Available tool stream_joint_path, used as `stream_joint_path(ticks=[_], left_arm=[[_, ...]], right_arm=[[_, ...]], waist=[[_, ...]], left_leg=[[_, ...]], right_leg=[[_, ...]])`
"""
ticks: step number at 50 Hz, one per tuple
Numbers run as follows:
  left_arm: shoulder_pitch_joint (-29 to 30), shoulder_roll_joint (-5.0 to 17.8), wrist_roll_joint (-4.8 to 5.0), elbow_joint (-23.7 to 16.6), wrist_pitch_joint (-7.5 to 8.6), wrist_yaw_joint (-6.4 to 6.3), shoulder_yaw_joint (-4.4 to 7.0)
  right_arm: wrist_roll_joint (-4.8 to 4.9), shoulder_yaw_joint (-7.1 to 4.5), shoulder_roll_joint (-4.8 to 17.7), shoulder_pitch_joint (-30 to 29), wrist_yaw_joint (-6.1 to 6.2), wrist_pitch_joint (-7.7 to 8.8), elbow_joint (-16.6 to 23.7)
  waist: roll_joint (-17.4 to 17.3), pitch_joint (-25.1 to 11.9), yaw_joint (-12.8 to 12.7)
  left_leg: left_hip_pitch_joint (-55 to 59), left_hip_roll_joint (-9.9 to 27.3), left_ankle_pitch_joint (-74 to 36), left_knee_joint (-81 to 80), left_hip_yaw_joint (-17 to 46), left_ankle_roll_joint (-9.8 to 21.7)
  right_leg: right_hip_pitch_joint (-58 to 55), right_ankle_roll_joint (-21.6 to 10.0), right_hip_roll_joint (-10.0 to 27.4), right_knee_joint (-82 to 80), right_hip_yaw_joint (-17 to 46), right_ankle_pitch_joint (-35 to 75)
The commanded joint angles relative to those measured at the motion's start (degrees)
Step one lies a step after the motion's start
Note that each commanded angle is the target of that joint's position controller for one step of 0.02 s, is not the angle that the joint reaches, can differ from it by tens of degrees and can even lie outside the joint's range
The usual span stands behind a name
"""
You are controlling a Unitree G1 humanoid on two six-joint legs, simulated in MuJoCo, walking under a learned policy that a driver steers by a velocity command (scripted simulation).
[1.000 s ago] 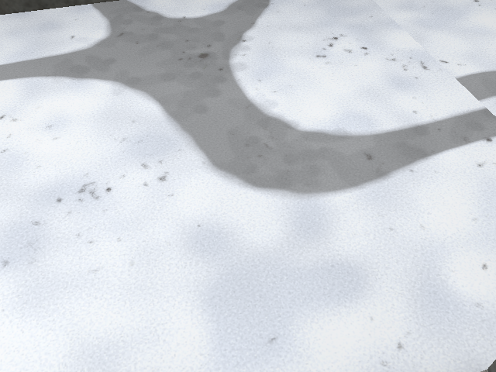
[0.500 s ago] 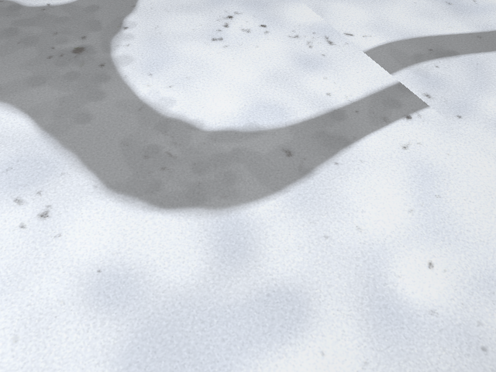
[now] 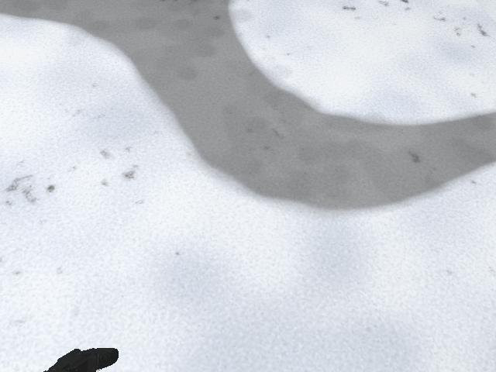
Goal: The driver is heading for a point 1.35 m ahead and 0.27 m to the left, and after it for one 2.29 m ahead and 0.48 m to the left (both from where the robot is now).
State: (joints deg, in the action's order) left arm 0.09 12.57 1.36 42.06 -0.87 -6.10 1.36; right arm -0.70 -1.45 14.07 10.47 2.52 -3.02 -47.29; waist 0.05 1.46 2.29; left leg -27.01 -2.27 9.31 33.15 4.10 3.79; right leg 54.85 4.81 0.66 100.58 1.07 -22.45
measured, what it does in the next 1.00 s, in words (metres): walks ahead, turning left: right foot, then left foot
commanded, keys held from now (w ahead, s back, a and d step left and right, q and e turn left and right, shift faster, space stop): q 0.64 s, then e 0.18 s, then w+e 0.18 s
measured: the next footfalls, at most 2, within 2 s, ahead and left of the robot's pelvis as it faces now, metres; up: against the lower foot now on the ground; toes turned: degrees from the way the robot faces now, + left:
right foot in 0.20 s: +0.15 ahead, -0.14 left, +0.00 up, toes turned +12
left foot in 0.62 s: +0.07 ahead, +0.12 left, +0.00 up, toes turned +24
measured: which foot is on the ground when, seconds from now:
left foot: down 0.00-0.22, up 0.24-0.60, down 0.62-1.00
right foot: up 0.00-0.18, down 0.20-0.60, up 0.62-1.00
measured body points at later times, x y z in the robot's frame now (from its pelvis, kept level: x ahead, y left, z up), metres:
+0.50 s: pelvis +0.05 -0.02 +0.00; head +0.08 -0.02 +0.45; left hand +0.07 +0.28 -0.10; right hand +0.30 -0.22 -0.09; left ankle +0.06 +0.12 -0.66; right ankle +0.11 -0.14 -0.73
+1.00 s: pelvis +0.10 +0.04 +0.01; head +0.10 +0.06 +0.46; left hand +0.12 +0.33 -0.12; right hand +0.29 -0.13 -0.10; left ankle +0.03 +0.10 -0.73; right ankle +0.19 -0.11 -0.69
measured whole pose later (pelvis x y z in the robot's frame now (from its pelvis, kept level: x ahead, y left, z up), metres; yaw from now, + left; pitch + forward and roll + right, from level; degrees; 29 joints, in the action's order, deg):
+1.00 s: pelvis +0.10 +0.04 +0.01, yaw +20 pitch +4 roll +0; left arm -12.4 13.9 1.3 44.4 -1.4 -2.1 4.3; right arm -0.4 -2.6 8.2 13.6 1.8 1.7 -43.5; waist 2.7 -3.6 0.0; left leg -12.1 -2.5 17.0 25.2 -4.4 4.0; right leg 30.2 1.4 2.1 48.7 7.0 -13.0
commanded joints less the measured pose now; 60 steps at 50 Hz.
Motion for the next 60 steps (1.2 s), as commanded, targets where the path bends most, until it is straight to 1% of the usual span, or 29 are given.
stream_joint_path(ticks=[1, 2, 4, 7, 9, 10, 11, 12, 13, 14, 16, 19, 24, 26, 29, 30, 31, 32, 33, 34, 36, 38, 40, 42, 44, 46, 49, 54, 60], left_arm=[[-3.1, 1.1, -2.57, -4.5, -0.06, 0.5, 0.51], [-0.4, 0.1, -2.56, -5.7, 0.39, 1.04, 0.33], [3.2, -0.1, -0.95, -7.0, 0.24, 2.2, 0.4], [3.6, 4.0, 0.09, -8.1, -0.66, 3.15, 2.41], [-1.7, 4.6, -0.6, -6.4, 0.01, 3.87, 3.39], [-4.1, 4.8, -1.01, -5.1, 0.4, 4.14, 3.78], [-10.2, 6.9, -2.64, -3.8, 0.68, 4.57, 4.52], [-13.4, 12.1, -3.69, -2.7, 0.43, 4.92, 5.95], [-12.7, 10.6, -4.24, -3.7, 1.31, 4.86, 5.88], [-8.8, 7.8, -3.69, -4.7, 1.43, 4.25, 5.22], [-2.0, 4.5, -1.85, -5.8, 0.47, 3.49, 4.03], [-2.0, 5.9, -2.16, -5.3, -0.4, 2.82, 3.78], [-7.9, 11.2, -1.5, -4.3, -1.18, 1.37, 5.07], [-9.2, 12.8, -0.88, -4.1, -0.89, 1.56, 5.68], [-10.6, 11.8, -0.12, -3.8, -1.08, 2.01, 5.54], [-12.5, 10.2, -0.32, -3.1, -1.21, 2.29, 5.07], [-12.3, 5.7, -1.67, -4.7, -1.22, 2.75, 3.91], [-4.5, 4.4, -2.23, -10.8, 0.24, 2.77, 2.92], [0.5, 8.7, -1.17, -10.9, 1.18, 2.57, 3.88], [-1.1, 8.6, -1.12, -9.3, 0.68, 2.08, 4.14], [-6.9, 8.4, -2.46, -5.2, -1.39, 1.47, 4.28], [-12.3, 6.5, -1.58, -2.1, -2.27, 2.78, 4.01], [-14.0, 4.1, -0.94, -0.5, -2.25, 4.11, 3.34], [-9.5, 3.1, -0.91, -1.8, -2.03, 4.66, 2.75], [-4.9, 5.6, -0.12, -3.3, -1.33, 4.24, 3.38], [-2.4, 7.3, 0.09, -4.5, -0.07, 3.78, 3.85], [-1.6, 6.0, -0.02, -4.8, 1.63, 3.87, 3.86], [-1.2, 3.8, 0.08, -4.6, 2.88, 5.86, 3.64], [3.7, 3.1, 0.26, -7.3, 2.68, 8.5, 2.81]], right_arm=[[0.72, -1.58, 8.0, -4.3, 2.56, -0.41, 7.2], [1.25, -2.05, 8.1, -4.2, 3.07, -0.96, 7.9], [1.81, -2.92, 8.4, -3.7, 3.31, -1.23, 9.2], [1.91, -4.27, 10.1, -2.8, 2.54, -0.73, 10.8], [1.84, -4.25, 8.4, -2.6, 2.04, -0.94, 11.8], [1.76, -3.73, 5.7, -1.1, 1.97, -0.89, 12.1], [1.04, -2.96, 1.6, 1.6, 1.64, -1.0, 12.4], [2.0, -3.04, 1.4, 2.1, 1.4, -0.07, 16.1], [1.25, -4.89, 6.8, -2.1, 0.99, 1.51, 16.8], [1.14, -5.97, 9.5, -3.2, 0.83, 1.48, 16.0], [0.35, -6.31, 9.5, -0.8, 0.88, -0.37, 14.1], [1.44, -4.89, 5.5, -1.0, -0.76, -1.35, 15.3], [1.76, -2.24, 2.0, -8.3, -2.39, -0.51, 18.9], [2.23, -2.85, 3.8, -7.5, -2.8, -0.27, 18.7], [2.28, -4.09, 4.2, -1.2, -2.83, -0.25, 16.1], [2.38, -4.94, 5.5, 2.0, -2.55, -0.16, 14.8], [2.13, -6.65, 11.4, 4.7, -2.11, 0.46, 14.7], [0.35, -7.4, 16.9, 5.9, -2.62, 1.35, 15.9], [-2.13, -6.2, 12.9, 7.7, -3.0, 2.35, 16.0], [-1.59, -4.84, 8.7, 4.6, -2.8, 2.94, 15.0], [1.34, -3.13, 4.1, -2.9, -1.81, 1.86, 14.6], [0.9, -1.94, 1.5, -4.9, -1.63, 1.86, 12.6], [0.42, -1.4, -0.3, -3.1, -1.69, 2.38, 10.3], [-0.12, -1.75, 0.6, -1.7, -0.99, 2.64, 9.1], [-0.93, -3.18, 4.3, 0.8, -0.52, 3.49, 8.6], [-0.46, -4.44, 6.6, 4.1, -0.35, 4.48, 7.4], [0.62, -5.28, 6.1, 9.1, -0.14, 5.79, 4.8], [0.97, -5.95, 4.8, 8.7, -1.0, 7.02, 3.3], [2.16, -6.99, 8.4, 9.9, -1.85, 6.65, 2.2]], waist=[[-3.2, -7.1, -4.4], [-5.7, -8.9, -3.3], [-8.6, -10.3, -2.0], [-9.5, -6.9, -2.0], [-11.8, -5.6, -3.5], [-10.3, -5.5, -3.9], [-2.1, -11.0, -4.4], [16.4, -12.1, -2.8], [14.9, -11.3, -4.1], [11.8, -8.7, -3.2], [8.6, -6.3, -0.6], [6.7, -4.9, 0.4], [11.1, -7.7, -3.7], [12.1, -7.8, -4.1], [9.6, -7.7, -2.3], [6.3, -7.7, -1.3], [-9.0, -7.0, -1.4], [-21.2, -9.3, 0.4], [-11.5, -11.3, 3.8], [-9.3, -9.6, 1.2], [-5.6, -8.4, -3.3], [-5.3, -9.2, -6.1], [-4.5, -9.2, -5.8], [-5.5, -7.4, -3.7], [-7.3, -3.4, -0.9], [-8.0, -0.1, 1.2], [-5.3, 1.1, 2.9], [-4.2, -1.3, 1.9], [-5.7, -1.8, 2.2]], left_leg=[[-1.3, 6.8, -15.6, -9.5, 8.8, 9.4], [0.3, 6.2, -13.8, -10.2, 8.4, 8.9], [4.0, 8.9, -3.7, -11.4, 13.5, 9.5], [2.1, 11.0, 9.0, -14.0, 23.1, 8.8], [3.2, 8.7, 12.4, -10.9, 24.4, 6.6], [1.5, 5.8, 13.0, -6.1, 22.9, 4.6], [-7.1, 0.7, 21.0, 9.6, 16.9, 1.2], [-22.4, -8.7, 31.8, 24.0, 8.0, -2.6], [-28.5, -5.3, 28.1, 37.5, 10.6, -5.3], [-28.7, -4.0, 23.1, 43.6, 10.3, -6.0], [-24.1, -2.3, 15.2, 49.0, 6.7, -7.1], [-16.9, -1.2, 6.6, 46.4, 0.0, -8.0], [-8.2, 2.6, 7.7, 23.2, -4.8, -7.6], [-2.4, 2.3, 10.5, 16.9, -6.7, -5.6], [8.9, -0.8, 8.6, 2.9, -10.4, -1.7], [15.7, -1.5, 6.0, -1.9, -9.1, -0.1], [25.7, 10.4, -6.8, -7.3, 10.7, 4.5], [30.3, 24.1, -21.5, -12.3, 34.6, 16.8], [30.0, 26.0, -20.9, -13.2, 34.1, 19.5], [27.4, 22.9, -21.3, -10.8, 27.0, 16.4], [19.5, 17.6, -23.2, -9.3, 15.8, 10.5], [13.0, 13.2, -22.7, -9.9, 8.1, 7.6], [11.5, 11.2, -14.3, -11.4, 3.3, 5.4], [12.3, 11.4, -3.5, -14.0, 3.0, 4.3], [13.0, 13.9, 12.7, -18.8, 7.5, 4.8], [18.2, 17.5, 19.2, -21.8, 12.7, 6.6], [29.0, 21.7, 15.4, -21.9, 15.6, 9.0], [30.9, 19.9, 0.9, -21.0, 5.5, 7.8], [25.3, 19.2, -3.5, -17.3, -3.6, 5.5]], right_leg=[[-13.1, 1.1, -1.2, -29.4, 0.3, 18.9], [-17.7, 2.2, -2.2, -38.6, -0.2, 22.1], [-21.3, 2.8, -2.2, -46.6, 1.6, 19.0], [-28.8, 1.0, -2.9, -55.9, 3.5, 11.5], [-35.0, -1.9, -2.4, -67.5, 3.0, 9.8], [-40.5, -3.2, -0.4, -73.6, 2.6, 10.9], [-53.8, -7.1, 9.9, -74.2, 10.5, 16.0], [-59.7, -17.9, 22.8, -78.6, 28.7, 24.7], [-56.7, -23.0, 25.9, -81.7, 36.3, 20.3], [-53.8, -21.1, 22.7, -81.4, 28.6, 18.9], [-46.2, -16.1, 16.1, -80.4, 16.6, 17.3], [-38.4, -15.1, 11.8, -80.9, 6.8, 18.2], [-40.4, -15.4, 14.3, -80.1, 2.7, 13.0], [-38.8, -14.2, 16.2, -79.4, 2.8, 8.6], [-35.8, -11.1, 17.1, -72.3, 1.6, 7.0], [-31.5, -8.4, 15.5, -65.7, -0.9, 5.6], [-16.6, -2.4, 9.5, -42.5, -8.5, -4.5], [0.5, -0.1, 0.6, -29.9, -2.9, -16.4], [1.6, -0.8, 1.3, -23.9, 4.9, -14.0], [0.8, -1.3, 2.7, -23.0, 6.1, -8.8], [-6.4, -0.9, 4.7, -25.1, 6.3, 1.0], [-16.9, -0.8, 3.7, -27.6, 4.9, 7.9], [-22.7, -0.7, 3.8, -36.5, 5.5, 12.6], [-24.2, -0.8, 4.1, -47.0, 5.2, 15.2], [-21.5, -1.4, 3.3, -52.3, 4.6, 14.9], [-14.4, -2.3, 2.7, -53.1, 5.5, 11.1], [-3.8, -4.3, 2.7, -51.8, 9.2, 7.6], [-5.3, -5.9, 3.5, -51.7, 5.6, 10.6], [-15.8, -7.5, 1.7, -58.1, -2.3, 7.7]])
